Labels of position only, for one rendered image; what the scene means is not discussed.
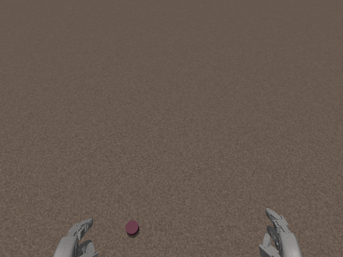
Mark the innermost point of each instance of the left robot hand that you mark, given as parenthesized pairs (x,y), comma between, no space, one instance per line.
(68,246)

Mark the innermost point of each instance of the right robot hand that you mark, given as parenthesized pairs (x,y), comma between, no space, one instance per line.
(285,241)

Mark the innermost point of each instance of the tin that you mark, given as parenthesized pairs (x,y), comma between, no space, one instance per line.
(132,228)

